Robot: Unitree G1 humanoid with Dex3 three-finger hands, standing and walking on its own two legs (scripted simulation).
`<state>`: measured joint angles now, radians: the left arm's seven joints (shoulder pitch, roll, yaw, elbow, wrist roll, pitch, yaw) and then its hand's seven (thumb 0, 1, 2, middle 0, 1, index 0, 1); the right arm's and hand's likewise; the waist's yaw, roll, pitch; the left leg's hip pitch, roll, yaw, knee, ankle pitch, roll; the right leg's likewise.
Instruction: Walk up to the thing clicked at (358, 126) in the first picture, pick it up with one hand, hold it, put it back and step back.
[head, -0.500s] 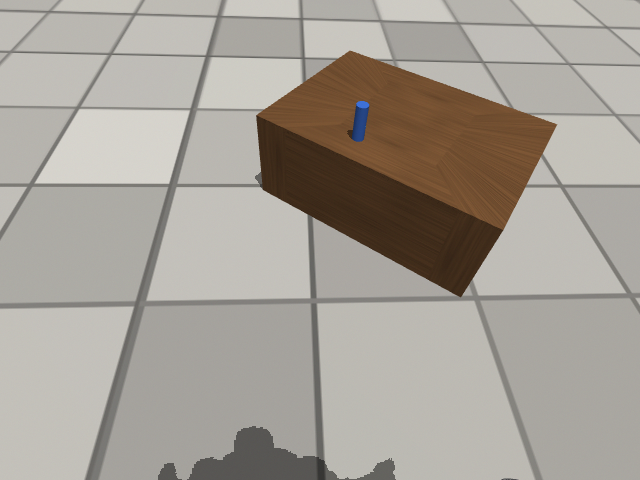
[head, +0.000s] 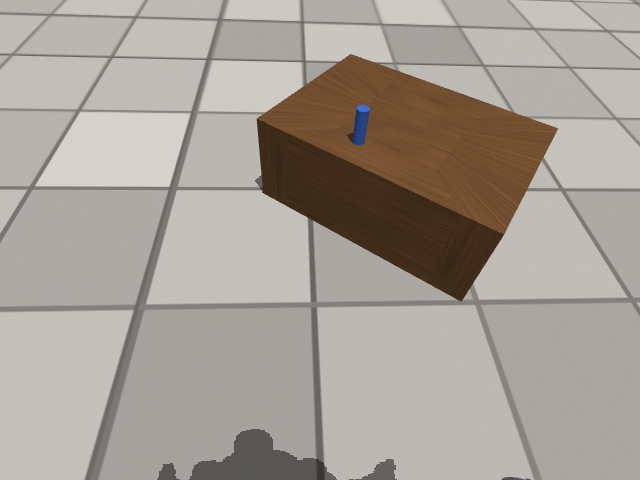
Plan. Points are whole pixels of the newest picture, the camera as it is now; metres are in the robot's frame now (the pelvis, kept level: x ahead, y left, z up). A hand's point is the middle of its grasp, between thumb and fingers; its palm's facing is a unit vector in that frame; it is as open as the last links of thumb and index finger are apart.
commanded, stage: stand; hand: left
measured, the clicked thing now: (360, 125) +1.23 -0.20 -0.32
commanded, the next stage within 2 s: walk up in 0.62 s
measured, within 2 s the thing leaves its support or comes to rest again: neither
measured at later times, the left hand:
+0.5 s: hand out of the picture +0.08 +0.25 -0.16, palm faces -0.02 -0.94 -0.33, open 7.4 cm
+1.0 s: hand (155, 450) +0.18 +0.22 -0.15, palm faces -0.18 -0.88 -0.44, open 7.4 cm
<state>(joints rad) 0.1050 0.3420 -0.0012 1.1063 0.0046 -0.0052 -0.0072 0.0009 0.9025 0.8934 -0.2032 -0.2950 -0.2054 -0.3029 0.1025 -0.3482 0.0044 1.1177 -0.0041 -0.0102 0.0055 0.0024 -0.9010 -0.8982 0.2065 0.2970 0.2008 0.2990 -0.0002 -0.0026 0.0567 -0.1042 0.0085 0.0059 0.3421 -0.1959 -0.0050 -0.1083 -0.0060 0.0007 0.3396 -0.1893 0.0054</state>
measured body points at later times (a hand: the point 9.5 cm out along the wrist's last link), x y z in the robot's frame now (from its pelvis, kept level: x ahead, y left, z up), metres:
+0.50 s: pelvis +0.00 +0.00 +0.00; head +0.01 +0.00 +0.45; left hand +0.08 +0.30 -0.13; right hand +0.08 -0.30 -0.13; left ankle +0.00 +0.12 -0.75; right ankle +0.00 -0.12 -0.75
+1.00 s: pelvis +0.07 -0.07 -0.04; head +0.06 -0.09 +0.41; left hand +0.19 +0.26 -0.12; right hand +0.07 -0.42 -0.16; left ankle +0.02 +0.09 -0.70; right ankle +0.10 -0.19 -0.75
